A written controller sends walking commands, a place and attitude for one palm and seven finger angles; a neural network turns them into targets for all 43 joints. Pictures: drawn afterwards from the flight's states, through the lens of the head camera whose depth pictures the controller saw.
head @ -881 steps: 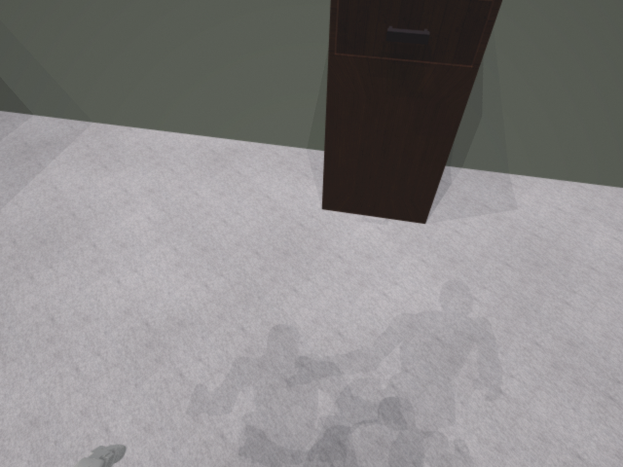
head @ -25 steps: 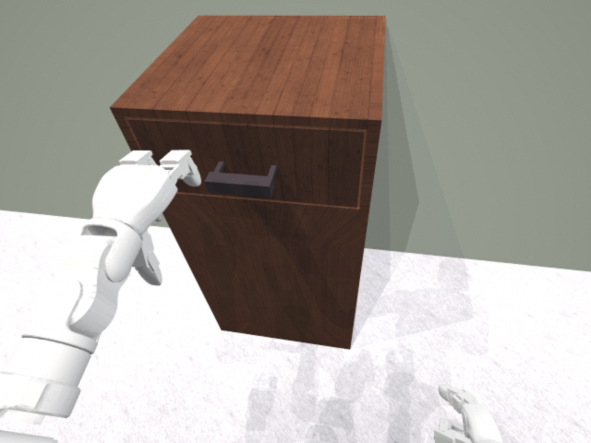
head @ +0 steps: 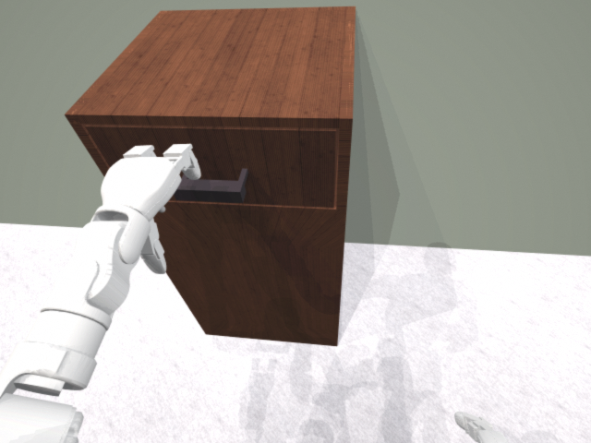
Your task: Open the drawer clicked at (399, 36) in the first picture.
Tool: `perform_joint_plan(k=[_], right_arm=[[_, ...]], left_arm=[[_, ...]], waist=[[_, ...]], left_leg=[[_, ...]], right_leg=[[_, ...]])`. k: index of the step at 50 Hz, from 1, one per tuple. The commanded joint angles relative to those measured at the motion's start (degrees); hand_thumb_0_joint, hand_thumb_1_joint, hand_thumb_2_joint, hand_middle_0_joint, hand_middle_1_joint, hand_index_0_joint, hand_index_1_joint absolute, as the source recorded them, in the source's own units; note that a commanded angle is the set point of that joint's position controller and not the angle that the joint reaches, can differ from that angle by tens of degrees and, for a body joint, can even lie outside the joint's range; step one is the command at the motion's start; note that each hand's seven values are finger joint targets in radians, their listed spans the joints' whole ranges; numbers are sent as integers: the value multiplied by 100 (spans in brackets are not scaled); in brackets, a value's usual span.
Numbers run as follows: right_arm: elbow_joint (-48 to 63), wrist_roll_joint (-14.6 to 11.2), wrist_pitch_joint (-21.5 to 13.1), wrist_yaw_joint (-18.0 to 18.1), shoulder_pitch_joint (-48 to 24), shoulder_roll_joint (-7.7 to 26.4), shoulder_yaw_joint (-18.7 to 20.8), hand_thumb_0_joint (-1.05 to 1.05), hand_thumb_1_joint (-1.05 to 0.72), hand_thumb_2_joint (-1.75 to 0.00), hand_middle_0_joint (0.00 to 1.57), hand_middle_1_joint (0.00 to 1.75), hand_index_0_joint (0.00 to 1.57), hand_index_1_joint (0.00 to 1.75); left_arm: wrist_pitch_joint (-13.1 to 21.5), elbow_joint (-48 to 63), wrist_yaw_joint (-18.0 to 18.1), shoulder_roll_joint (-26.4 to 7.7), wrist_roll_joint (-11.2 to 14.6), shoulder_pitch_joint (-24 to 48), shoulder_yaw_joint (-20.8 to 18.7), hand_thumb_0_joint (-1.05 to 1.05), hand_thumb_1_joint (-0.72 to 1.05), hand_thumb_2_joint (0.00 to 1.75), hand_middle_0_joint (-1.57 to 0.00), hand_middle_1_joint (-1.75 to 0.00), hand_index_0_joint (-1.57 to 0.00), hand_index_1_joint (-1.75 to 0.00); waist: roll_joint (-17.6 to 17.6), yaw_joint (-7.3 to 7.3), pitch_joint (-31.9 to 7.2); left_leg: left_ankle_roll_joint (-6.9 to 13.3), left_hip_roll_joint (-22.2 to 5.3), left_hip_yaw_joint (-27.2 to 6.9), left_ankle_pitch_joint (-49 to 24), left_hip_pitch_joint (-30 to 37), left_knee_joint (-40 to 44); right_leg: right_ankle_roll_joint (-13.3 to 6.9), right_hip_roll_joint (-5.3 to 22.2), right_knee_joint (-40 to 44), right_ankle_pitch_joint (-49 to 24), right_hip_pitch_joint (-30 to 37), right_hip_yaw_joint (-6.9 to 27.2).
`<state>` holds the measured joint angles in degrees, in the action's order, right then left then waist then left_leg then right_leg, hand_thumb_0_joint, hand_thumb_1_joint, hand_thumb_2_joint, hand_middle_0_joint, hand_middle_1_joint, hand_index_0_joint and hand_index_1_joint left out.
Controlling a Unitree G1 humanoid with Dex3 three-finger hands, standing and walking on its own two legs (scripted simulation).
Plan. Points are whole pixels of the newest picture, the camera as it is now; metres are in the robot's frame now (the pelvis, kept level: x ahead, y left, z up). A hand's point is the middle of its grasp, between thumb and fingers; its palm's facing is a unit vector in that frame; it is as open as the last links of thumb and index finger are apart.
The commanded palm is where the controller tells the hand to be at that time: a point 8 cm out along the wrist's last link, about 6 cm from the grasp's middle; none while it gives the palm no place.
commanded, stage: move the hooked fingers above the handle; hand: left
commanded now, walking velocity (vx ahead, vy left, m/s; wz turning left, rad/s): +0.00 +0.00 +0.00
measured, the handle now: (212, 181) +0.52 +0.20 +0.04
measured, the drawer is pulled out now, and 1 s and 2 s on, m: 0.00 0.00 0.00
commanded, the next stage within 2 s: none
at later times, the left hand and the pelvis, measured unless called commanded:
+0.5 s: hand (199, 186) +0.45 +0.19 +0.10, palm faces -0.04 -0.04 -1.00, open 13.8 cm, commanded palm +0.43 +0.20 +0.16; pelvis +0.02 -0.01 -0.01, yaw +0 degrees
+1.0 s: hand (198, 186) +0.45 +0.19 +0.10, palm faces -0.02 -0.05 -1.00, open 13.8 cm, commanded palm +0.43 +0.20 +0.16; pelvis +0.01 -0.01 -0.01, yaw +0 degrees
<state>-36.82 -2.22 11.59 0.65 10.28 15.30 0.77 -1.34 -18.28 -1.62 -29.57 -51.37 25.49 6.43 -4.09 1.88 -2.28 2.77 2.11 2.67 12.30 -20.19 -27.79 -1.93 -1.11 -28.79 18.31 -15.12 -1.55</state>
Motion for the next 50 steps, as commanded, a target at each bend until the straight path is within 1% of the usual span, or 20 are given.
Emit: perform_joint_plan(k=[1, 2, 6, 7, 10, 12, 14, 15, 22, 24, 25, 27, 29, 30, 32, 35, 41, 45, 47, 50], right_arm=[[829, -2, -172, 67, -408, 674, 223, 0, -90, -90, 20, 30, 20, 30], [805, -3, -169, 80, -373, 683, 236, 0, -90, -90, 20, 30, 20, 30], [712, -22, -142, 137, -268, 696, 207, 0, -90, -90, 20, 30, 20, 30], [696, -19, -150, 139, -234, 688, 216, 0, -90, -90, 20, 30, 20, 30], [667, 14, -169, 147, -120, 683, 261, 0, -90, -90, 20, 30, 20, 30], [625, 10, -151, 157, -60, 678, 273, 0, -90, -90, 20, 30, 20, 30], [615, 8, -121, 155, -6, 687, 283, 0, -90, -90, 20, 30, 20, 30], [585, -5, -116, 156, 41, 705, 292, 0, -90, -90, 20, 30, 20, 30], [584, 19, -24, 141, 268, 709, 353, 0, -90, -90, 20, 30, 20, 30], [565, 36, -16, 144, 328, 730, 368, 0, -90, -90, 20, 30, 20, 30], [559, 33, -5, 143, 358, 736, 373, 0, -90, -90, 20, 30, 20, 30], [552, 50, -7, 113, 409, 710, 386, 0, -90, -90, 20, 30, 20, 30], [500, 64, 19, 106, 448, 746, 402, 0, -90, -90, 20, 30, 20, 30], [500, 48, 17, 94, 462, 729, 396, 0, -90, -90, 20, 30, 20, 30], [492, 52, 17, 82, 492, 738, 432, 0, -90, -90, 20, 30, 20, 30], [551, 41, 21, 61, 466, 739, 452, 0, -90, -90, 20, 30, 20, 30], [585, -7, 44, 64, 396, 733, 467, 0, -90, -90, 20, 30, 20, 30], [535, -41, 23, 142, 402, 726, 419, 0, -90, -90, 20, 30, 20, 30], [501, -18, -3, 176, 417, 730, 418, 0, -90, -90, 20, 30, 20, 30], [481, -10, -44, 193, 442, 716, 396, 0, -90, -90, 20, 30, 20, 30]], left_arm=[[100, 1110, 174, -1037, -7, 2274, -489, 0, -50, 30, -30, -120, -30, -120], [128, 1016, 203, -1251, -20, 2225, -716, 0, -50, 30, -30, -120, -30, -120], [176, 462, 310, -1247, -61, 2666, -677, 0, -50, 30, -30, -120, -30, -120], [200, 433, 346, -1152, -85, 2879, -565, 0, -50, 30, -30, -120, -30, -120], [269, 437, 480, -1314, -166, 3246, -664, 0, -50, 30, -30, -120, -30, -120], [243, 91, 519, -1319, -180, 3232, -707, 0, -50, 30, -30, -120, -30, -120], [188, -209, 507, -1092, -189, 3326, -500, 0, -50, 30, -30, -120, -30, -120], [185, -317, 509, -1203, -202, 3432, -568, 0, -50, 30, -30, -120, -30, -120], [281, -582, 442, -1012, -258, 3720, -377, 0, -50, 30, -30, -120, -30, -120], [344, -728, 473, -1179, -242, 3601, -585, 0, -50, 30, -30, -120, -30, -120], [386, -709, 511, -1320, -263, 3670, -712, 0, -50, 30, -30, -120, -30, -120], [428, -639, 597, -1258, -276, 3701, -691, 0, -50, 30, -30, -120, -30, -120], [397, -883, 682, -1523, -337, 3605, -950, 0, -50, 30, -30, -120, -30, -120], [366, -944, 719, -1366, -341, 3695, -797, 0, -50, 30, -30, -120, -30, -120], [330, -931, 788, -1484, -384, 3602, -920, 0, -50, 30, -30, -120, -30, -120], [312, -556, 792, -1372, -371, 3744, -770, 0, -50, 30, -30, -120, -30, -120], [190, -553, 621, -990, -264, 3473, -446, 0, -50, 30, -30, -120, -30, -120], [257, -733, 608, -1045, -275, 3991, -401, 0, -50, 30, -30, -120, -30, -120], [327, -825, 673, -1334, -336, 4102, -651, 0, -50, 30, -30, -120, -30, -120], [384, -992, 751, -1422, -376, 4246, -723, 0, -50, 30, -30, -120, -30, -120]], waist=[[355, -73, -1846], [438, -46, -1831], [470, -127, -1582], [450, -155, -1667], [291, -139, -2179], [360, -169, -2102], [471, -222, -2072], [441, -245, -2028], [429, -310, -2273], [621, -263, -2331], [554, -241, -2411], [473, -223, -2521], [542, -198, -2518], [535, -235, -2472], [399, -187, -2584], [259, -243, -2751], [445, -326, -2367], [455, -410, -2089], [334, -344, -2211], [363, -340, -2329]], left_leg=[[45, -63, -276, -1848, 1286, -62], [52, -72, -273, -1845, 1266, -82], [44, -47, -247, -1559, 1006, -95], [46, -49, -251, -1538, 1051, -120], [62, -24, -240, -1839, 1179, -263], [60, -20, -218, -1869, 1072, -310], [63, -5, -192, -1828, 987, -330], [66, -23, -178, -1840, 965, -359], [77, -6, -178, -2130, 925, -504], [89, -3, -164, -2229, 817, -523], [86, 2, -149, -2247, 779, -539], [84, 3, -142, -2437, 806, -575], [70, -1, -123, -2518, 690, -604], [72, 3, -115, -2395, 632, -582], [69, -15, -92, -2410, 696, -588], [84, -24, -118, -2649, 864, -618], [106, -41, -143, -2330, 986, -531], [107, -35, -168, -1853, 880, -459], [96, -41, -176, -1785, 931, -462], [89, -48, -182, -1797, 882, -473]], right_leg=[[-4, -6, 181, -2072, 118, 204], [-3, -18, 179, -2090, 111, 217], [-4, -15, 165, -1890, -56, 196], [-6, -18, 142, -1850, -110, 194], [-22, -9, 35, -2177, 43, 249], [-11, -15, -2, -2308, 14, 242], [1, -12, 1, -2332, -19, 244], [2, -6, -21, -2402, -68, 245], [10, -14, -172, -2820, -69, 259], [14, -5, -186, -3009, 68, 278], [25, -3, -235, -3105, 102, 289], [25, -4, -288, -3315, 131, 284], [23, -12, -316, -3371, 180, 295], [35, -12, -315, -3313, 129, 284], [24, -32, -323, -3243, 129, 288], [22, -40, -335, -3365, 149, 295], [27, -83, -174, -2872, -110, 246], [0, -84, -79, -2341, -308, 243], [-20, -86, -106, -2184, -320, 254], [-26, -77, -141, -2155, -279, 248]])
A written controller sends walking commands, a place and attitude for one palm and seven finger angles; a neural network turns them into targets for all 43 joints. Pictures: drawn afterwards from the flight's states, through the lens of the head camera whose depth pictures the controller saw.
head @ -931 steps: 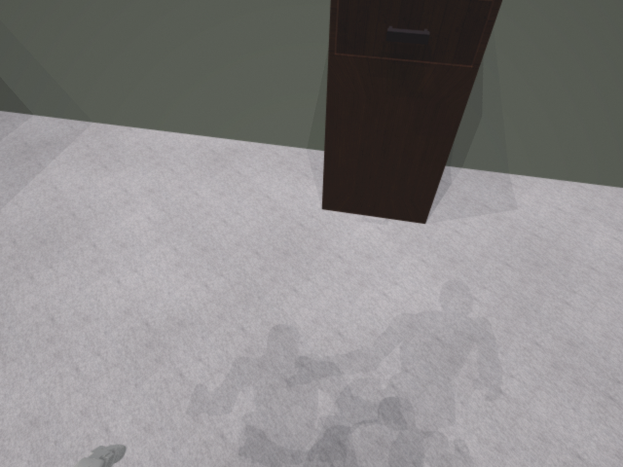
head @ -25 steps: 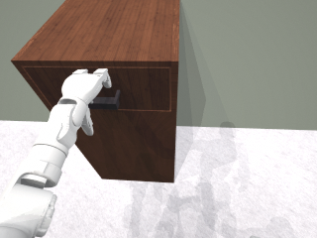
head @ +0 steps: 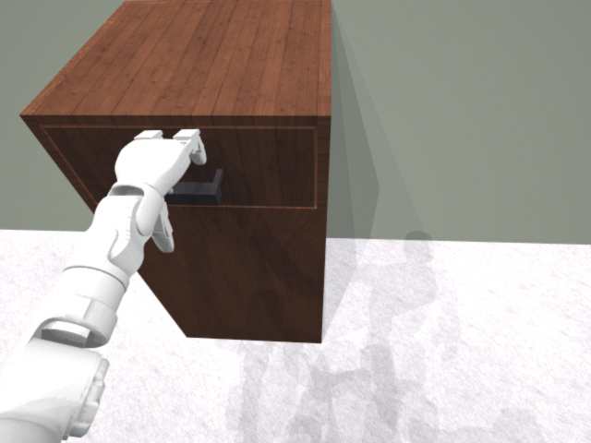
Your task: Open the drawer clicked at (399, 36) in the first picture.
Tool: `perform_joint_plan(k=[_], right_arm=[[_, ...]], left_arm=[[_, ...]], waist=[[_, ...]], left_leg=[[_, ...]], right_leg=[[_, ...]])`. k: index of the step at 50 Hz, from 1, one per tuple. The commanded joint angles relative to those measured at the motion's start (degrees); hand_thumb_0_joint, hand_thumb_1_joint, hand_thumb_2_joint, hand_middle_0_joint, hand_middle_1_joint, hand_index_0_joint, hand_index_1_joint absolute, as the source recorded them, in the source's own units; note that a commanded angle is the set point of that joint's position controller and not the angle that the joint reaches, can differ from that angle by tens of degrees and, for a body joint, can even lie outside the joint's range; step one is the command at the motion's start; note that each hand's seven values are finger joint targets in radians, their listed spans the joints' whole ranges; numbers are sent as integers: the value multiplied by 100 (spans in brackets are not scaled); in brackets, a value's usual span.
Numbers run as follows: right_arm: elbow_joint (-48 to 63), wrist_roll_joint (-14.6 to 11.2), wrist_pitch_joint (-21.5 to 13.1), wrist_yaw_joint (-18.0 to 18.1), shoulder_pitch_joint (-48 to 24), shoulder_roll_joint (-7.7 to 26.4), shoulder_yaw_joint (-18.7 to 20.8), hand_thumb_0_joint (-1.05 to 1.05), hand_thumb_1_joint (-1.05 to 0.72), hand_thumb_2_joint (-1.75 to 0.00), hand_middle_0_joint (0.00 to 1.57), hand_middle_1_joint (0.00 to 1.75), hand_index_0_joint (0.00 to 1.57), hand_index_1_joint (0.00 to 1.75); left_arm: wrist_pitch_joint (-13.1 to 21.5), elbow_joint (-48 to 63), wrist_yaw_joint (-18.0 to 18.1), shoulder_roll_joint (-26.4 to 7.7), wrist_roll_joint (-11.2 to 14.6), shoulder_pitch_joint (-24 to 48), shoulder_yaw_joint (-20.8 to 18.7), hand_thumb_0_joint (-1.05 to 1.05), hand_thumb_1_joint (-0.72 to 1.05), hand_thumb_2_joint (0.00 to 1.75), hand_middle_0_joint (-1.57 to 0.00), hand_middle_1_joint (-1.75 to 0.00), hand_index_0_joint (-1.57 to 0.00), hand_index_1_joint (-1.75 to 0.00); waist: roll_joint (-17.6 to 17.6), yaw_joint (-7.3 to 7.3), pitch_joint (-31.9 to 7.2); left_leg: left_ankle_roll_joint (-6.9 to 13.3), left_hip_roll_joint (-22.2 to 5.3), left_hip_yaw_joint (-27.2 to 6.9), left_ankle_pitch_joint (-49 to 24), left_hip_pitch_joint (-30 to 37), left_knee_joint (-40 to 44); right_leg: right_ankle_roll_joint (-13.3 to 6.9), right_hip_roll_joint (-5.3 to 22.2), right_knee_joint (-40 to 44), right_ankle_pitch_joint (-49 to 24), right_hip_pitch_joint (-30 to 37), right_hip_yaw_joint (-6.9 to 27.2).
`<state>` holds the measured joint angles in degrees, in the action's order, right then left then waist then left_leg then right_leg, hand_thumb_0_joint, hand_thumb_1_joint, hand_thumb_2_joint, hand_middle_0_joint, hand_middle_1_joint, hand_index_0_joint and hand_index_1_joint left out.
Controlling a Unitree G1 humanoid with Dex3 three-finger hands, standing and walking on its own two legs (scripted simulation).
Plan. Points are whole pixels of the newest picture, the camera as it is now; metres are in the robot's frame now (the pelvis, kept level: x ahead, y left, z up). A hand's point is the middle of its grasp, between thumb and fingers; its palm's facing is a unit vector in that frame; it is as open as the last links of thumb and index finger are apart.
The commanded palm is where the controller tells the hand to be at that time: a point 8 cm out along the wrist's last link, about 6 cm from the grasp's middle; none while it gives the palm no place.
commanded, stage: move the hooked fingers above the handle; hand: left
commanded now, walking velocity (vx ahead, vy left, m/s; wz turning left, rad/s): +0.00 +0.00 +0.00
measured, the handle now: (186, 183) +0.50 +0.21 +0.05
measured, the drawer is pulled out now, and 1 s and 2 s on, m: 0.00 0.00 0.00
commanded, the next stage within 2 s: none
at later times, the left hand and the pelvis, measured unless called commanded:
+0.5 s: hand (166, 182) +0.45 +0.20 +0.11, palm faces +0.02 -0.04 -1.00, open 13.8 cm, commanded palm +0.42 +0.21 +0.17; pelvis -0.01 +0.01 +0.00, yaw +0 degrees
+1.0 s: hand (156, 182) +0.44 +0.22 +0.12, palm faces +0.00 -0.02 -1.00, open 13.8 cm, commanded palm +0.42 +0.21 +0.17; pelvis +0.00 +0.00 +0.00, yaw -1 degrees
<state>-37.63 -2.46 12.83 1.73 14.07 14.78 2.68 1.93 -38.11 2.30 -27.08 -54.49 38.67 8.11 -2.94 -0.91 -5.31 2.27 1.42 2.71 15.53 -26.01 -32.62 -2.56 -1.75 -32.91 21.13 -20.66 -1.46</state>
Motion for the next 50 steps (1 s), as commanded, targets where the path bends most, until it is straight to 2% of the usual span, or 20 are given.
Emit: perform_joint_plan(k=[1, 5, 9, 11, 12, 14, 17, 19, 24, 27, 30, 32, 35, 37, 40, 43, 44, 46, 48, 50], right_arm=[[591, 11, -176, 85, 16, 746, 196, 0, -90, -90, 20, 30, 20, 30], [616, 7, -169, 76, 34, 784, 181, 0, -90, -90, 20, 30, 20, 30], [706, 8, -147, 46, 24, 765, 216, 0, -90, -90, 20, 30, 20, 30], [702, 8, -142, 51, 46, 777, 225, 0, -90, -90, 20, 30, 20, 30], [683, 4, -139, 60, 37, 773, 203, 0, -90, -90, 20, 30, 20, 30], [622, 1, -152, 92, 85, 799, 196, 0, -90, -90, 20, 30, 20, 30], [575, 11, -209, 83, 135, 761, 223, 0, -90, -90, 20, 30, 20, 30], [525, 43, -229, 87, 192, 790, 238, 0, -90, -90, 20, 30, 20, 30], [493, 29, -241, 22, 215, 785, 249, 0, -90, -90, 20, 30, 20, 30], [525, 6, -197, 2, 195, 796, 240, 0, -90, -90, 20, 30, 20, 30], [598, -3, -170, 28, 193, 833, 233, 0, -90, -90, 20, 30, 20, 30], [628, -17, -164, 36, 146, 787, 232, 0, -90, -90, 20, 30, 20, 30], [616, 23, -196, 50, 170, 783, 260, 0, -90, -90, 20, 30, 20, 30], [583, 24, -205, 53, 160, 756, 233, 0, -90, -90, 20, 30, 20, 30], [532, 23, -229, 41, 110, 757, 215, 0, -90, -90, 20, 30, 20, 30], [524, 20, -226, 34, 60, 765, 200, 0, -90, -90, 20, 30, 20, 30], [537, 15, -218, 30, 50, 780, 203, 0, -90, -90, 20, 30, 20, 30], [576, 1, -214, 62, 20, 818, 205, 0, -90, -90, 20, 30, 20, 30], [646, -44, -188, 77, -39, 800, 188, 0, -90, -90, 20, 30, 20, 30], [699, -45, -204, 84, -22, 787, 211, 0, -90, -90, 20, 30, 20, 30]], left_arm=[[25, 854, 364, -1552, -56, 2807, -810, 0, -50, 30, -30, -120, -30, -120], [-41, 651, 309, -1569, -98, 2768, -778, 0, -50, 30, -30, -120, -30, -120], [-17, 834, 126, -996, -26, 2682, -318, 0, -50, 30, -30, -120, -30, -120], [44, 898, 101, -1265, 4, 2532, -576, 0, -50, 30, -30, -120, -30, -120], [68, 888, 91, -1155, 16, 2702, -432, 0, -50, 30, -30, -120, -30, -120], [137, 744, 135, -1454, 7, 2786, -698, 0, -50, 30, -30, -120, -30, -120], [233, 996, 320, -1395, -38, 3255, -626, 0, -50, 30, -30, -120, -30, -120], [252, 987, 456, -1712, -79, 3286, -903, 0, -50, 30, -30, -120, -30, -120], [-40, 534, 553, -1501, -105, 3019, -820, 0, -50, 30, -30, -120, -30, -120], [-219, 424, 396, -1089, -135, 2906, -416, 0, -50, 30, -30, -120, -30, -120], [-179, 529, 187, -1212, -65, 2680, -509, 0, -50, 30, -30, -120, -30, -120], [-89, 693, 118, -894, -43, 2815, -241, 0, -50, 30, -30, -120, -30, -120], [141, 1139, 237, -1349, -44, 3046, -648, 0, -50, 30, -30, -120, -30, -120], [164, 1060, 386, -1422, -68, 3029, -746, 0, -50, 30, -30, -120, -30, -120], [28, 877, 630, -1714, -158, 3099, -1007, 0, -50, 30, -30, -120, -30, -120], [-226, 640, 680, -1696, -218, 2909, -985, 0, -50, 30, -30, -120, -30, -120], [-310, 527, 609, -1417, -182, 2868, -733, 0, -50, 30, -30, -120, -30, -120], [-404, 501, 444, -1540, -152, 2597, -799, 0, -50, 30, -30, -120, -30, -120], [-401, 631, 188, -1002, -82, 2677, -253, 0, -50, 30, -30, -120, -30, -120], [-258, 904, -28, -814, 13, 2601, -107, 0, -50, 30, -30, -120, -30, -120]], waist=[[197, -48, -1915], [231, -50, -1972], [288, -147, -1897], [308, -73, -1893], [313, -139, -1761], [483, -129, -1668], [69, -141, -1921], [71, -93, -2199], [184, -62, -2186], [224, -143, -1964], [413, -107, -1980], [396, -175, -1741], [228, -73, -2102], [126, -46, -2032], [148, 25, -2062], [183, 24, -2071], [334, -48, -2037], [461, -20, -2062], [507, -185, -1763], [434, -202, -1763]], left_leg=[[136, 28, -160, -2059, 1441, 16], [125, 9, -160, -2139, 1389, 11], [133, -1, -171, -2246, 1553, -13], [146, -9, -196, -2161, 1582, -6], [140, 4, -191, -2021, 1504, 11], [138, -7, -201, -1899, 1354, 35], [115, -18, -256, -1921, 1584, 0], [106, -21, -256, -2112, 1629, -39], [89, -44, -219, -2327, 1559, -44], [95, -63, -213, -2230, 1541, -4], [129, -42, -205, -2196, 1478, 30], [129, -44, -230, -2079, 1510, 49], [127, -54, -271, -2212, 1714, 25], [105, -53, -257, -2270, 1658, 25], [91, -51, -218, -2195, 1500, 42], [83, -61, -172, -2291, 1486, 34], [95, -39, -158, -2249, 1429, 44], [138, -29, -104, -2194, 1416, 58], [150, -7, -118, -2069, 1417, 77], [165, -16, -158, -2123, 1622, 66]], right_leg=[[37, -12, 282, -2392, 230, 227], [38, -6, 252, -2454, 258, 223], [39, -10, 302, -2456, 131, 208], [42, -23, 315, -2379, 127, 218], [49, -13, 333, -2300, 56, 205], [45, -5, 356, -2161, 75, 223], [13, -34, 288, -1968, -128, 203], [1, -41, 244, -2079, 7, 214], [5, -60, 221, -2241, 69, 165], [23, -66, 250, -2213, -58, 132], [36, -42, 297, -2343, 152, 177], [37, -49, 333, -2185, -55, 156], [15, -50, 292, -2169, 41, 193], [-1, -60, 247, -2175, 1, 161], [-3, -61, 220, -2151, 93, 180], [4, -58, 222, -2284, 179, 165], [23, -42, 265, -2324, 236, 172], [61, -15, 302, -2547, 411, 216], [84, -2, 376, -2544, 248, 210], [75, -12, 420, -2457, 146, 220]])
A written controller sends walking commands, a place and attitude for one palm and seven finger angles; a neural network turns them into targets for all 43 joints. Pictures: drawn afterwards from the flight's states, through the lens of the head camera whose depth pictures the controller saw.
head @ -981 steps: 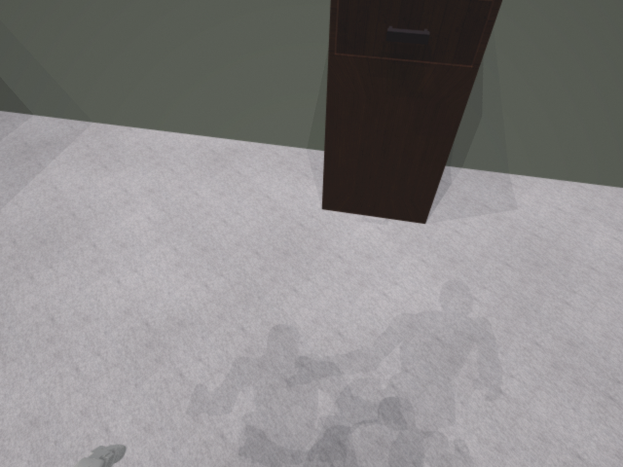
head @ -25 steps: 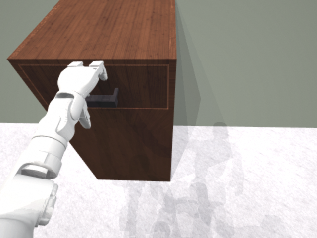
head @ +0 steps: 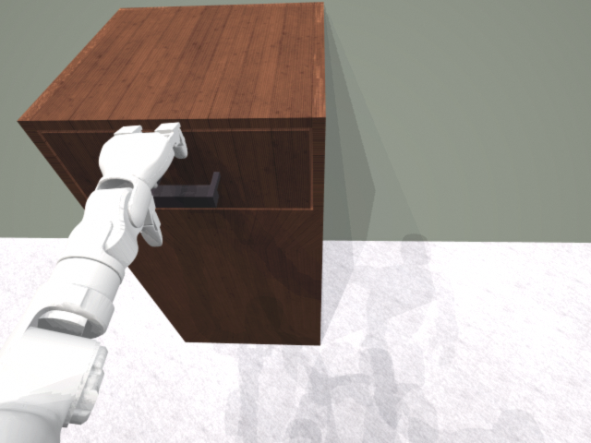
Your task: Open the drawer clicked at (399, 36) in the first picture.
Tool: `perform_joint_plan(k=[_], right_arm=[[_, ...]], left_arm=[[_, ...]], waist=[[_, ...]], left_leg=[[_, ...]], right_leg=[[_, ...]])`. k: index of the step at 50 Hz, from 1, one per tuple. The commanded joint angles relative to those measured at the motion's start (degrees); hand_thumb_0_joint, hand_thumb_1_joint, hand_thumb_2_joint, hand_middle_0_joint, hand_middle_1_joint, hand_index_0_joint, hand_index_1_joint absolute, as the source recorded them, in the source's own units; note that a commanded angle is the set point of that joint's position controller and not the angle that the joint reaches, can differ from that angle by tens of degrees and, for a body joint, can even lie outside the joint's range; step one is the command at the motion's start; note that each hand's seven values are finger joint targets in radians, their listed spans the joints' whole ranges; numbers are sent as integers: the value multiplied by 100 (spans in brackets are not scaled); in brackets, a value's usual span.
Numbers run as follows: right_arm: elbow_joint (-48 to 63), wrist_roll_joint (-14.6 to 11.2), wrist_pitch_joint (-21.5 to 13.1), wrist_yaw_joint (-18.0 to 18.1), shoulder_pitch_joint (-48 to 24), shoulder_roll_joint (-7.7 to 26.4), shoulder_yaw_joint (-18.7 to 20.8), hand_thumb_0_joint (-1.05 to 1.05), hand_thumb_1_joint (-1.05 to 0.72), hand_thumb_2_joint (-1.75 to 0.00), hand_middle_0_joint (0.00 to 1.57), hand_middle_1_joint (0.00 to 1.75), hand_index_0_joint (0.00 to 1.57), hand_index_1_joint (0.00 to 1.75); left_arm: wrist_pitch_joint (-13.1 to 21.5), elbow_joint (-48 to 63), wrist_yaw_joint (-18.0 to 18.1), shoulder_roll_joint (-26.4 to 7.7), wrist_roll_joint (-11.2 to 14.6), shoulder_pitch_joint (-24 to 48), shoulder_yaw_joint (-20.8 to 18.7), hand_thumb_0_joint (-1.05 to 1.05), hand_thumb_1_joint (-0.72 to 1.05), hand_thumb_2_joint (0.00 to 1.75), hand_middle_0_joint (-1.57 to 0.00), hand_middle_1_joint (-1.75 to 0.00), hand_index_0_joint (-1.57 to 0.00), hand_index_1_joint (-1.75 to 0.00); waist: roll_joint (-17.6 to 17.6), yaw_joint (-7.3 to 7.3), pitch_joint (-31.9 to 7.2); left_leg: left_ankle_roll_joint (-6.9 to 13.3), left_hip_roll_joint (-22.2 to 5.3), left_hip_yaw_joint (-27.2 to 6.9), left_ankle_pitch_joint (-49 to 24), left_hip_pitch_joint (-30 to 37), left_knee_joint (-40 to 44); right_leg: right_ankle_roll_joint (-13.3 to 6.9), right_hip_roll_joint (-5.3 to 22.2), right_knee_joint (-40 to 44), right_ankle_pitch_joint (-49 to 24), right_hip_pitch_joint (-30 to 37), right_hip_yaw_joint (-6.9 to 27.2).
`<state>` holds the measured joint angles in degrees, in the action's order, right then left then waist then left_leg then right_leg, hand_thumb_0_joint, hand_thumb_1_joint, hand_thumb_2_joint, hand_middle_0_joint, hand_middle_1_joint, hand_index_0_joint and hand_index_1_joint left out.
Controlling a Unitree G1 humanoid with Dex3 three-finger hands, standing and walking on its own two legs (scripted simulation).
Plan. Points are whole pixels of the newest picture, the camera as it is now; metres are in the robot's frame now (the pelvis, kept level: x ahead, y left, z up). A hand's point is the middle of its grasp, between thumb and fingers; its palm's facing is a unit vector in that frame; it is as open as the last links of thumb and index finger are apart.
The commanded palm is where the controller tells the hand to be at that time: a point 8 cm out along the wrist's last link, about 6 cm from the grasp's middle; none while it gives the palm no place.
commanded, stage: move the hooked fingers above the handle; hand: left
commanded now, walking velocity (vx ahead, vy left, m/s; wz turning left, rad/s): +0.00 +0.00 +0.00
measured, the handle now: (183, 186) +0.51 +0.21 +0.05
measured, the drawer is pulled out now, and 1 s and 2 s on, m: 0.00 0.00 0.00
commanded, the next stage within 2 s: none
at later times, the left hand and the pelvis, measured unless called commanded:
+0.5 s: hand (165, 190) +0.44 +0.20 +0.11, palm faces -0.07 -0.04 -1.00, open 13.8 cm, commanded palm +0.42 +0.21 +0.17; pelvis +0.01 +0.00 +0.00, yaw +0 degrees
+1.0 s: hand (173, 196) +0.43 +0.19 +0.11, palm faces -0.02 -0.07 -1.00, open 13.8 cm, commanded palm +0.42 +0.22 +0.17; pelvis +0.00 +0.00 +0.00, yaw +0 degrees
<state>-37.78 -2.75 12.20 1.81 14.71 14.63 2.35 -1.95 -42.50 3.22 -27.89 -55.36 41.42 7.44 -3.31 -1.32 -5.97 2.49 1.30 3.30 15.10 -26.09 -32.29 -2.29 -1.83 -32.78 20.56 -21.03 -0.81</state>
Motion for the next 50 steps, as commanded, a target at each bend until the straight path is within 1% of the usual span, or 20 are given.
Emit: perform_joint_plan(k=[1, 3, 6, 10, 13, 16, 18, 21, 22, 24, 25, 27, 29, 34, 37, 39, 42, 46, 49, 50], right_arm=[[706, -9, -135, 94, -87, 789, 243, 0, -90, -90, 20, 30, 20, 30], [672, 6, -151, 107, -47, 759, 239, 0, -90, -90, 20, 30, 20, 30], [617, 52, -180, 113, 12, 746, 252, 0, -90, -90, 20, 30, 20, 30], [501, 46, -188, 89, -28, 755, 194, 0, -90, -90, 20, 30, 20, 30], [490, 35, -194, 72, -65, 775, 183, 0, -90, -90, 20, 30, 20, 30], [583, 15, -158, 90, -36, 831, 209, 0, -90, -90, 20, 30, 20, 30], [674, 11, -148, 84, -15, 814, 239, 0, -90, -90, 20, 30, 20, 30], [728, 23, -107, 96, -12, 821, 256, 0, -90, -90, 20, 30, 20, 30], [736, 18, -96, 95, -31, 793, 251, 0, -90, -90, 20, 30, 20, 30], [676, 30, -97, 111, 8, 783, 247, 0, -90, -90, 20, 30, 20, 30], [645, 22, -92, 114, 11, 806, 241, 0, -90, -90, 20, 30, 20, 30], [590, 38, -117, 95, 36, 756, 253, 0, -90, -90, 20, 30, 20, 30], [509, 73, -134, 79, 53, 783, 261, 0, -90, -90, 20, 30, 20, 30], [490, 53, -163, 19, -25, 799, 275, 0, -90, -90, 20, 30, 20, 30], [560, -23, -123, 27, -73, 831, 264, 0, -90, -90, 20, 30, 20, 30], [657, -18, -103, 62, -76, 857, 266, 0, -90, -90, 20, 30, 20, 30], [711, 7, -98, 85, -108, 797, 261, 0, -90, -90, 20, 30, 20, 30], [674, 27, -104, 95, -100, 752, 230, 0, -90, -90, 20, 30, 20, 30], [566, 52, -133, 103, -134, 767, 203, 0, -90, -90, 20, 30, 20, 30], [556, 46, -165, 101, -147, 746, 184, 0, -90, -90, 20, 30, 20, 30]], left_arm=[[221, 1447, -187, -718, 126, 2419, -7, 0, -50, 30, -30, -120, -30, -120], [437, 1629, -218, -712, 155, 2728, 31, 0, -50, 30, -30, -120, -30, -120], [714, 1847, 0, -1306, 138, 2853, -554, 0, -50, 30, -30, -120, -30, -120], [498, 1184, 443, -1769, 21, 2778, -1038, 0, -50, 30, -30, -120, -30, -120], [143, 837, 559, -1599, -116, 2854, -811, 0, -50, 30, -30, -120, -30, -120], [-8, 696, 303, -1535, -108, 2566, -690, 0, -50, 30, -30, -120, -30, -120], [67, 1006, 14, -1004, 13, 2546, -244, 0, -50, 30, -30, -120, -30, -120], [365, 1427, -306, -1083, 173, 2127, -346, 0, -50, 30, -30, -120, -30, -120], [466, 1582, -349, -889, 210, 2187, -167, 0, -50, 30, -30, -120, -30, -120], [652, 1591, -294, -1235, 242, 2209, -524, 0, -50, 30, -30, -120, -30, -120], [751, 1706, -194, -1525, 223, 2428, -763, 0, -50, 30, -30, -120, -30, -120], [827, 1768, 53, -1580, 160, 2601, -861, 0, -50, 30, -30, -120, -30, -120], [770, 1671, 339, -1980, 68, 2702, -1231, 0, -50, 30, -30, -120, -30, -120], [254, 1255, 553, -1714, -38, 2479, -1009, 0, -50, 30, -30, -120, -30, -120], [-43, 973, 208, -1019, 27, 2328, -310, 0, -50, 30, -30, -120, -30, -120], [12, 1168, -79, -902, 111, 2235, -160, 0, -50, 30, -30, -120, -30, -120], [340, 1781, -320, -783, 212, 2318, -50, 0, -50, 30, -30, -120, -30, -120], [697, 1842, -108, -1313, 214, 2400, -625, 0, -50, 30, -30, -120, -30, -120], [650, 1542, 307, -1959, 83, 2541, -1238, 0, -50, 30, -30, -120, -30, -120], [585, 1534, 437, -1947, 33, 2745, -1185, 0, -50, 30, -30, -120, -30, -120]], waist=[[465, -191, -1630], [280, -220, -1589], [99, -53, -2030], [284, 53, -1916], [221, 1, -1924], [404, -28, -2089], [497, -123, -2066], [504, -95, -1954], [449, -130, -1847], [583, -68, -1744], [459, -23, -1789], [122, 19, -1913], [124, 97, -2074], [211, 54, -2328], [432, -141, -1793], [616, -167, -1840], [364, -167, -1816], [254, 11, -1778], [216, 141, -1776], [117, 120, -1882]], left_leg=[[149, 14, -232, -2035, 1678, 10], [127, 27, -288, -1943, 1733, -5], [115, 50, -312, -2200, 1821, -92], [73, 35, -245, -2125, 1320, -90], [59, 11, -183, -2012, 1257, -71], [108, 29, -137, -2109, 1283, -85], [138, 38, -152, -2235, 1407, -94], [161, 55, -202, -2460, 1553, -117], [157, 60, -210, -2380, 1572, -101], [156, 57, -210, -2263, 1441, -105], [144, 73, -241, -2193, 1384, -85], [115, 64, -247, -2259, 1466, -115], [90, 43, -251, -2373, 1431, -154], [75, 17, -186, -2496, 1463, -151], [108, -2, -184, -2122, 1426, -66], [140, 21, -200, -2147, 1480, -44], [141, 22, -268, -2322, 1744, -75], [107, 32, -318, -2199, 1616, -54], [73, 22, -277, -1982, 1342, -38], [62, 11, -271, -1964, 1325, -33]], right_leg=[[51, -5, 419, -2378, 110, 173], [32, -9, 403, -2189, -51, 159], [-2, -16, 281, -2361, 117, 191], [-3, -9, 182, -2360, 226, 163], [8, -6, 184, -2276, 186, 140], [46, 14, 225, -2638, 455, 190], [72, 28, 256, -2894, 459, 185], [79, 19, 273, -3130, 457, 214], [84, 16, 306, -2992, 334, 207], [68, 27, 326, -2893, 375, 221], [53, 12, 278, -2835, 378, 232], [9, -13, 204, -2624, 237, 185], [-15, -30, 143, -2557, 274, 179], [11, -32, 141, -2735, 436, 161], [53, -26, 287, -2496, 171, 117], [59, 1, 350, -2630, 323, 166], [53, -8, 331, -2646, 148, 172], [5, -21, 266, -2364, 138, 142], [-21, -22, 227, -2073, 167, 148], [-18, -18, 192, -2067, 175, 141]])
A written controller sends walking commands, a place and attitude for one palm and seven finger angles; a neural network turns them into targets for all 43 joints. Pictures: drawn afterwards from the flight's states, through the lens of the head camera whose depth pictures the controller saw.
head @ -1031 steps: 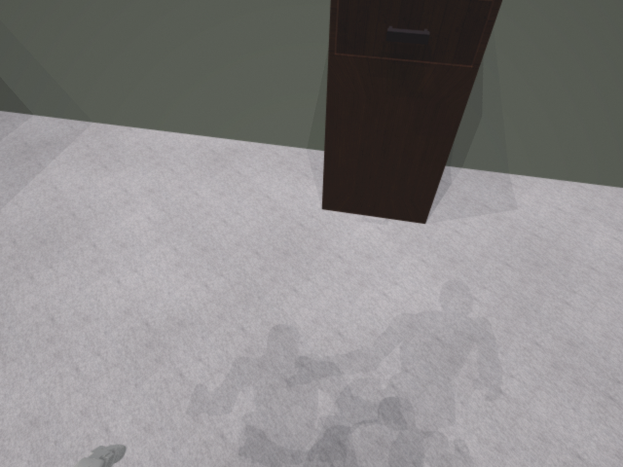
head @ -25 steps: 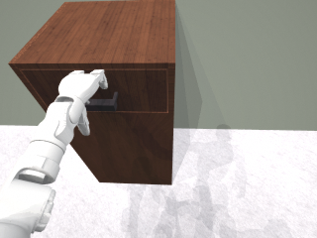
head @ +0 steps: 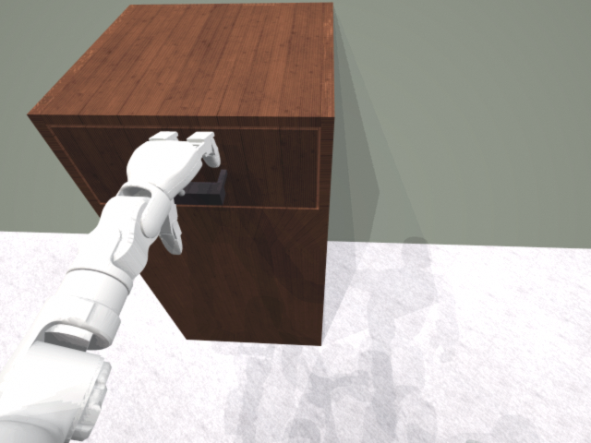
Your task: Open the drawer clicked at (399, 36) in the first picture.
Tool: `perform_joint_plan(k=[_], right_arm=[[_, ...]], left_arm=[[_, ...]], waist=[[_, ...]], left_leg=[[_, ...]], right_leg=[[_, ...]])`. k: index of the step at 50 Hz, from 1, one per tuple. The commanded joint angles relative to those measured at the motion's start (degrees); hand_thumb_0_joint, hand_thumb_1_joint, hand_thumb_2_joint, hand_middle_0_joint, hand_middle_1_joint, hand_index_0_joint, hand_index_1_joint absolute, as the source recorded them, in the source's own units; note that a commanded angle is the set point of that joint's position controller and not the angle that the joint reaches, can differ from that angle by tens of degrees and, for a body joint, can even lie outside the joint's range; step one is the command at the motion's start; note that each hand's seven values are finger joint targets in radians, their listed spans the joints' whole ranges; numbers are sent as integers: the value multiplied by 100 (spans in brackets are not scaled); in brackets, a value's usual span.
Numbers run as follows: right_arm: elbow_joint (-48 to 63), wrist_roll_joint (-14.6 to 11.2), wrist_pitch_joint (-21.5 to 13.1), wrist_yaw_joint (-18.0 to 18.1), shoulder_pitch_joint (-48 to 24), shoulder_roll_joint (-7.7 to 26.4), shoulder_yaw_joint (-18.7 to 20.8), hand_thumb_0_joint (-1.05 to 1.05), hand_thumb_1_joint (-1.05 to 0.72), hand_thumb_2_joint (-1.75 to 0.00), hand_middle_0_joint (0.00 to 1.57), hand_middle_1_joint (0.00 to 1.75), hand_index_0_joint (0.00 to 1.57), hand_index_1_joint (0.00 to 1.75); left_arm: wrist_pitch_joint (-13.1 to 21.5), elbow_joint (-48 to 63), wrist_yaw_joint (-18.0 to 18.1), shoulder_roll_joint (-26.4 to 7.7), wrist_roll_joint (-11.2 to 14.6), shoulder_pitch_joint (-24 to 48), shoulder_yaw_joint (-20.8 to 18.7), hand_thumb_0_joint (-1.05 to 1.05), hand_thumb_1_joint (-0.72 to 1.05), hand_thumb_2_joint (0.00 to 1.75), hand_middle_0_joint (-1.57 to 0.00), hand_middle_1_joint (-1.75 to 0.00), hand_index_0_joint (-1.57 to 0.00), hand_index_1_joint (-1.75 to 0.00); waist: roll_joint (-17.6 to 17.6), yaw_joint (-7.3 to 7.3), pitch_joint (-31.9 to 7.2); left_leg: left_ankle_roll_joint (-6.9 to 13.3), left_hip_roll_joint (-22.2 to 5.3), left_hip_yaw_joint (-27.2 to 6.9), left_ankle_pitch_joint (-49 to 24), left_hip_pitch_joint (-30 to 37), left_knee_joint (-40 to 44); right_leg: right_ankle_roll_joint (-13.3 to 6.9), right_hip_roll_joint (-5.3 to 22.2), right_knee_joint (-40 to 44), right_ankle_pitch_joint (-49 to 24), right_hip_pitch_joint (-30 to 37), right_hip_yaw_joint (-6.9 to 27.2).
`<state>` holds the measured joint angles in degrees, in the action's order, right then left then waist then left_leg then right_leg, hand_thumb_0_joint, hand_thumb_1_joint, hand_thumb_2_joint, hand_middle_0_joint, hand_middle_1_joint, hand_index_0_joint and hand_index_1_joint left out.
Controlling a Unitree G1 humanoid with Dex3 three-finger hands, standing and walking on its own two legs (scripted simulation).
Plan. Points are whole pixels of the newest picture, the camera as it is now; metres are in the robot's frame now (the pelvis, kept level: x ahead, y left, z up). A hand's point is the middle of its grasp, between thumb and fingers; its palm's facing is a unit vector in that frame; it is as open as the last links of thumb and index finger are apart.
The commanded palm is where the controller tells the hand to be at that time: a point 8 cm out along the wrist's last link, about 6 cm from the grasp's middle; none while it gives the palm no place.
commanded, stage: move the hooked fingers above the handle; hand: left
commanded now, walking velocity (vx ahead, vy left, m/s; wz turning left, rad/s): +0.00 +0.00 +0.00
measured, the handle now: (190, 183) +0.51 +0.20 +0.05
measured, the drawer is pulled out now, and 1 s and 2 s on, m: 0.00 0.00 0.00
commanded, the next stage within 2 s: lower the fingers behind the handle in 1.24 s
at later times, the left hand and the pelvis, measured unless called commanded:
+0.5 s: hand (172, 179) +0.45 +0.20 +0.12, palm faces +0.06 -0.05 -1.00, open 13.8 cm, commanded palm +0.42 +0.21 +0.17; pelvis -0.01 +0.00 +0.00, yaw -1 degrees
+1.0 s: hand (161, 177) +0.45 +0.21 +0.12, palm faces +0.01 -0.02 -1.00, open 13.8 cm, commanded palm +0.42 +0.21 +0.17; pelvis +0.00 +0.00 +0.00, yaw +0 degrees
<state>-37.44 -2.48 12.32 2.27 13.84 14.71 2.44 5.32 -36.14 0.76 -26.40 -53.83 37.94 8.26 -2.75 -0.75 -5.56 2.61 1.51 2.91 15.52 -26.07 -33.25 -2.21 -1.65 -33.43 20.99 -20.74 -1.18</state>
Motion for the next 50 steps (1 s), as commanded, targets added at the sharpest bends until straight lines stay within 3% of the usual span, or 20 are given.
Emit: perform_joint_plan(k=[1, 3, 4, 6, 9, 13, 14, 17, 19, 22, 23, 25, 29, 33, 37, 39, 41, 44, 49, 50], right_arm=[[494, 20, -192, 61, -83, 725, 177, 0, -90, -90, 20, 30, 20, 30], [491, 13, -212, 48, -75, 751, 189, 0, -90, -90, 20, 30, 20, 30], [508, 12, -218, 25, -36, 758, 214, 0, -90, -90, 20, 30, 20, 30], [523, -14, -211, 17, 16, 799, 249, 0, -90, -90, 20, 30, 20, 30], [617, -28, -199, 29, 39, 780, 269, 0, -90, -90, 20, 30, 20, 30], [580, -1, -197, 73, 81, 772, 246, 0, -90, -90, 20, 30, 20, 30], [572, 8, -192, 82, 89, 788, 234, 0, -90, -90, 20, 30, 20, 30], [509, 20, -204, 60, 98, 754, 212, 0, -90, -90, 20, 30, 20, 30], [480, 52, -210, 56, 74, 789, 202, 0, -90, -90, 20, 30, 20, 30], [469, 24, -230, 7, 21, 739, 190, 0, -90, -90, 20, 30, 20, 30], [468, 25, -228, 11, 39, 781, 210, 0, -90, -90, 20, 30, 20, 30], [557, 0, -221, 6, 21, 815, 229, 0, -90, -90, 20, 30, 20, 30], [688, -45, -226, 42, 11, 820, 278, 0, -90, -90, 20, 30, 20, 30], [606, -33, -223, 109, 45, 780, 244, 0, -90, -90, 20, 30, 20, 30], [503, 6, -276, 49, 102, 720, 269, 0, -90, -90, 20, 30, 20, 30], [429, 32, -271, 45, 73, 782, 233, 0, -90, -90, 20, 30, 20, 30], [379, 8, -290, 29, 3, 740, 193, 0, -90, -90, 20, 30, 20, 30], [433, 13, -283, 21, -43, 799, 190, 0, -90, -90, 20, 30, 20, 30], [672, -42, -218, 42, -58, 819, 225, 0, -90, -90, 20, 30, 20, 30], [687, -41, -206, 61, -49, 835, 214, 0, -90, -90, 20, 30, 20, 30]], left_arm=[[-264, 644, 780, -2100, -187, 3003, -1293, 0, -50, 30, -30, -120, -30, -120], [-455, 573, 842, -1906, -273, 3074, -1066, 0, -50, 30, -30, -120, -30, -120], [-540, 529, 782, -1568, -263, 3156, -751, 0, -50, 30, -30, -120, -30, -120], [-647, 464, 601, -1348, -221, 3087, -526, 0, -50, 30, -30, -120, -30, -120], [-614, 619, 178, -592, -27, 2935, 115, 0, -50, 30, -30, -120, -30, -120], [-242, 853, 18, -935, 40, 3101, -161, 0, -50, 30, -30, -120, -30, -120], [-144, 821, 72, -1235, 25, 3024, -449, 0, -50, 30, -30, -120, -30, -120], [-52, 733, 416, -1525, -43, 3177, -793, 0, -50, 30, -30, -120, -30, -120], [-121, 685, 707, -2214, -155, 3115, -1415, 0, -50, 30, -30, -120, -30, -120], [-493, 309, 924, -1823, -292, 3042, -1088, 0, -50, 30, -30, -120, -30, -120], [-602, 282, 922, -1942, -341, 2968, -1169, 0, -50, 30, -30, -120, -30, -120], [-753, 299, 750, -1671, -289, 2733, -884, 0, -50, 30, -30, -120, -30, -120], [-704, 750, 187, -886, -39, 2585, -151, 0, -50, 30, -30, -120, -30, -120], [-256, 1177, -7, -1030, 45, 2933, -186, 0, -50, 30, -30, -120, -30, -120], [18, 1301, 378, -1230, 29, 3253, -531, 0, -50, 30, -30, -120, -30, -120], [-111, 917, 671, -1920, -61, 3127, -1162, 0, -50, 30, -30, -120, -30, -120], [-357, 624, 874, -1644, -173, 3357, -898, 0, -50, 30, -30, -120, -30, -120], [-744, 234, 885, -1724, -283, 3165, -937, 0, -50, 30, -30, -120, -30, -120], [-870, 342, 182, -856, -105, 2632, -143, 0, -50, 30, -30, -120, -30, -120], [-776, 487, 46, -952, -47, 2567, -198, 0, -50, 30, -30, -120, -30, -120]], waist=[[107, 64, -1874], [-28, 30, -2092], [-9, -89, -2169], [109, -170, -2120], [385, -346, -1897], [331, -249, -1704], [381, -168, -1735], [206, -50, -1784], [141, 134, -2054], [92, 66, -1993], [148, 87, -2134], [182, 22, -2245], [477, -226, -1946], [210, -249, -1637], [-105, -128, -1830], [142, 26, -1952], [83, -61, -1869], [216, 19, -2159], [621, -213, -1951], [658, -194, -1880]], left_leg=[[49, -22, -205, -1960, 1278, 61], [32, -35, -192, -2096, 1411, 47], [32, -36, -196, -2169, 1519, 17], [60, -54, -223, -2182, 1640, 4], [94, -55, -285, -2133, 1777, 34], [95, -30, -333, -1909, 1729, 73], [89, -33, -342, -1951, 1661, 67], [59, -29, -315, -1911, 1509, 73], [39, -36, -275, -2098, 1354, 57], [12, -69, -192, -2086, 1264, 77], [15, -85, -185, -2137, 1322, 84], [59, -67, -139, -2250, 1395, 70], [133, -60, -178, -2128, 1625, 108], [117, -22, -272, -1933, 1728, 121], [51, -41, -352, -2140, 1938, 36], [40, -26, -320, -2099, 1628, 38], [18, -51, -266, -1961, 1454, 64], [31, -46, -185, -2054, 1388, 76], [119, -32, -159, -2198, 1503, 56], [133, -21, -161, -2117, 1498, 70]], right_leg=[[-26, -45, 263, -2064, 120, 178], [-32, -55, 228, -2133, 104, 157], [-26, -51, 248, -2159, 85, 141], [-2, -61, 285, -2214, 10, 137], [21, -52, 410, -2147, -127, 117], [4, -45, 433, -1986, -205, 139], [-15, -44, 411, -1957, -130, 143], [-38, -54, 310, -1893, -137, 125], [-62, -59, 231, -2029, 141, 154], [-43, -72, 213, -2086, 107, 118], [-36, -75, 203, -2119, 176, 118], [-8, -49, 264, -2391, 339, 167], [39, -31, 474, -2381, 224, 192], [18, -45, 495, -2131, -89, 185], [-47, -90, 353, -1921, -313, 110], [-54, -92, 298, -1955, -49, 127], [-43, -76, 257, -1901, -143, 101], [-32, -48, 263, -2117, 206, 141], [44, -12, 408, -2597, 301, 170], [66, -4, 430, -2637, 297, 201]])
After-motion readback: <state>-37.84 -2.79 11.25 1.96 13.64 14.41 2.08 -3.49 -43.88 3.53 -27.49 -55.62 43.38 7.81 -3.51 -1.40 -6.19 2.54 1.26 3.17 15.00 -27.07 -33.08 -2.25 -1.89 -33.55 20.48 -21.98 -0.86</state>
